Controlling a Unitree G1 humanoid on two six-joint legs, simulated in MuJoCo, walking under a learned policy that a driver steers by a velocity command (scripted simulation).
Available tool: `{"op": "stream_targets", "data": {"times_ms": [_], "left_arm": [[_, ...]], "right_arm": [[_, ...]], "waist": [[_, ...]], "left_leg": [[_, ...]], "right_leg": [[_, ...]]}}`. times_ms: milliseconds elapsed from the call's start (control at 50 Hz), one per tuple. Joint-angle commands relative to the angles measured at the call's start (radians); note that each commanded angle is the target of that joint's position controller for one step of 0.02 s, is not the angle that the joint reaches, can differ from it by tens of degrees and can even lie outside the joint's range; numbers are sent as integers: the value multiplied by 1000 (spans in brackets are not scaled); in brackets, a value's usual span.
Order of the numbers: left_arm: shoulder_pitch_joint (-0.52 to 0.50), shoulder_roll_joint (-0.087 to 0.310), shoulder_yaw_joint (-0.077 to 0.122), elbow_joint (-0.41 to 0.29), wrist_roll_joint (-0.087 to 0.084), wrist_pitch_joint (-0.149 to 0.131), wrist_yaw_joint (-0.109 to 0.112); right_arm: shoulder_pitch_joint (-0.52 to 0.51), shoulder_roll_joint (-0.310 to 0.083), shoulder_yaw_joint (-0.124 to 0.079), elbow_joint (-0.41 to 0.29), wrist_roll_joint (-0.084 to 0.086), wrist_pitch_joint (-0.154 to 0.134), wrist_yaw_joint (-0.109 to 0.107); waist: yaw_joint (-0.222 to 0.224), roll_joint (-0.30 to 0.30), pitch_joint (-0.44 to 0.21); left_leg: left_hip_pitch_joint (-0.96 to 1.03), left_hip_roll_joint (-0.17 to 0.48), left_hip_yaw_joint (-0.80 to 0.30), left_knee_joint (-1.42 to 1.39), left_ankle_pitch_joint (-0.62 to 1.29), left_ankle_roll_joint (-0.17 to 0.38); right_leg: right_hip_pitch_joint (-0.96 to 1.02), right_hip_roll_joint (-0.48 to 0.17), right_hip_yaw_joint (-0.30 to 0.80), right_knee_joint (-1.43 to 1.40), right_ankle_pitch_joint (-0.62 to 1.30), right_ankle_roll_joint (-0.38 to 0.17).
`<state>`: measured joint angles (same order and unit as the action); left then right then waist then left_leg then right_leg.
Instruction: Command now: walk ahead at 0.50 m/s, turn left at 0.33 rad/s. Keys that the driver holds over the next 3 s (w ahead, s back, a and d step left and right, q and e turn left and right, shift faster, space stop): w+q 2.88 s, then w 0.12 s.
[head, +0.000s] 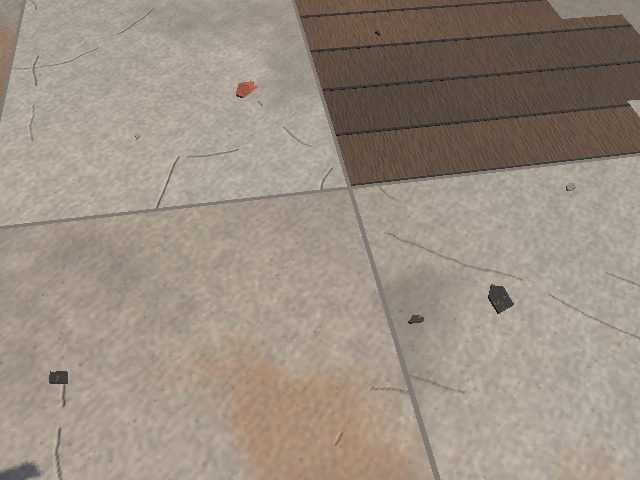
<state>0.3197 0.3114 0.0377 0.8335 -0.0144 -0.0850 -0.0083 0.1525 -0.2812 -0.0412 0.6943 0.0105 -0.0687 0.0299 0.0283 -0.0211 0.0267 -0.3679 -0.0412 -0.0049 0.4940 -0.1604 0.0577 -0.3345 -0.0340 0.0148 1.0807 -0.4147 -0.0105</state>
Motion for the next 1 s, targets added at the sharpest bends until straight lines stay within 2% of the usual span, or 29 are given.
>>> {"op": "stream_targets", "data": {"times_ms": [20,80,180,220,280,320,340,360,380,400,420,440,460,500,560,600,680,740,780,820,840,860,880,900,920,940,960,980,1000], "left_arm": [[-57,111,29,-106,19,-34,0],[-76,78,24,-122,26,-13,-1],[-281,43,6,-180,23,-14,-7],[-335,54,7,-198,12,-19,-13],[-352,90,20,-211,8,-26,-17],[-303,107,30,-202,8,-33,-16],[-226,123,42,-181,11,-35,-11],[-102,162,57,-166,25,-39,-3],[26,245,79,-150,36,-29,4],[67,231,80,-124,18,-15,-5],[14,142,59,-142,11,-13,-4],[-36,105,48,-146,14,-9,-1],[-83,83,41,-143,21,-7,-2],[-124,59,35,-130,30,-12,-1],[-117,81,49,-104,21,-26,0],[-104,104,59,-88,20,-27,2],[-88,134,67,-70,14,-15,9],[-43,160,76,-47,0,-1,12],[-31,180,83,-35,-11,13,12],[-34,211,92,-35,-21,26,17],[-42,220,94,-38,-25,35,21],[-45,199,85,-42,-23,39,25],[-9,124,56,-63,21,34,25],[46,22,18,-127,37,4,12],[-86,126,38,-135,-7,-27,1],[-148,148,44,-161,-31,-44,-4],[-145,133,40,-148,-14,-52,3],[-136,136,46,-138,12,-51,9],[-118,138,49,-133,18,-41,6]], "right_arm": [[84,-125,-38,-35,-16,-6,-5],[81,-136,-45,-24,-4,-10,-18],[155,-183,-64,14,7,-4,-42],[200,-190,-67,32,14,0,-45],[226,-184,-68,47,18,8,-50],[224,-180,-69,48,13,19,-51],[223,-156,-62,46,10,24,-50],[218,-106,-43,32,2,23,-46],[304,-36,-22,9,5,14,-46],[354,-66,-21,-6,26,3,-46],[286,-156,-44,8,35,7,-47],[204,-173,-51,-4,27,15,-47],[169,-158,-52,-12,18,20,-47],[161,-117,-53,-18,17,34,-41],[124,-71,-43,-44,14,49,-36],[86,-62,-39,-64,10,48,-30],[-27,-46,-28,-95,12,36,-2],[-111,-47,-26,-132,15,37,15],[-136,-62,-32,-153,13,40,23],[-93,-99,-50,-157,6,46,25],[3,-132,-70,-136,6,50,23],[176,-187,-104,-85,10,55,11],[314,-276,-132,-53,19,66,-11],[255,-353,-129,-84,23,50,-9],[270,-254,-103,-96,17,32,0],[235,-213,-89,-84,10,17,1],[175,-189,-80,-87,11,10,1],[113,-165,-71,-97,5,10,-3],[78,-145,-63,-112,-7,10,-7]], "waist": [[-37,95,-72],[-10,96,-52],[-70,79,5],[-88,78,4],[-77,93,2],[-46,118,-14],[-8,115,-51],[51,71,-161],[56,-146,-320],[36,-326,-358],[52,-172,-218],[49,-96,-120],[26,-62,-61],[-11,-100,-12],[-18,-76,2],[-11,-55,4],[26,-38,27],[48,-32,54],[40,-36,59],[-6,-65,9],[-67,-66,-50],[-156,-38,-138],[-183,135,-229],[-66,309,-347],[-153,157,-346],[-142,132,-205],[-95,53,-140],[-55,46,-97],[-24,69,-85]], "left_leg": [[327,247,-387,-262,103,204],[213,222,-320,-311,170,228],[113,163,-242,-312,117,175],[115,173,-266,-292,80,164],[186,202,-337,-214,36,137],[210,201,-369,-139,65,118],[192,161,-357,-63,98,95],[119,101,-308,139,64,63],[-160,-27,-170,479,-218,-8],[-374,-17,-150,698,-452,-30],[-434,41,-178,783,-370,-37],[-427,76,-143,783,-288,-41],[-391,104,-129,744,-228,-45],[-315,148,-118,676,-163,-46],[-326,163,-100,600,-98,-58],[-345,168,-96,507,-15,-63],[-286,150,-34,280,170,-51],[-275,138,1,182,171,-31],[-262,119,26,143,101,-4],[-151,57,82,128,-6,36],[-15,14,109,104,-25,63],[242,-25,105,54,26,102],[547,144,-166,45,40,170],[770,355,-753,-110,-231,360],[754,365,-781,-206,-296,329],[644,336,-640,-217,-212,288],[503,290,-530,-213,-102,254],[382,253,-447,-223,7,235],[306,227,-405,-246,74,229]], "right_leg": [[-342,-84,55,9,112,10],[-289,-73,37,-110,155,51],[-199,-15,35,-453,452,73],[-150,6,46,-510,502,70],[-115,9,78,-575,451,46],[-35,16,58,-602,366,19],[85,17,41,-637,349,-5],[298,-78,117,-619,329,-55],[652,-303,431,-641,226,-169],[718,-416,773,-754,-28,-251],[601,-376,685,-791,-132,-215],[478,-334,522,-799,-50,-179],[367,-288,409,-825,70,-165],[243,-234,254,-878,213,-150],[217,-236,133,-928,352,-175],[242,-239,66,-941,428,-183],[260,-212,-81,-950,482,-154],[324,-235,-129,-940,492,-136],[385,-254,-155,-896,590,-120],[423,-254,-194,-759,913,-100],[407,-239,-219,-609,1041,-84],[298,-202,-246,-388,1018,-51],[15,-145,-248,-55,517,-4],[-362,59,-83,232,-211,41],[-467,22,69,295,-166,24],[-519,-16,56,251,-61,3],[-460,-58,60,168,22,0],[-389,-82,63,87,73,10],[-327,-97,70,56,109,18]]}}
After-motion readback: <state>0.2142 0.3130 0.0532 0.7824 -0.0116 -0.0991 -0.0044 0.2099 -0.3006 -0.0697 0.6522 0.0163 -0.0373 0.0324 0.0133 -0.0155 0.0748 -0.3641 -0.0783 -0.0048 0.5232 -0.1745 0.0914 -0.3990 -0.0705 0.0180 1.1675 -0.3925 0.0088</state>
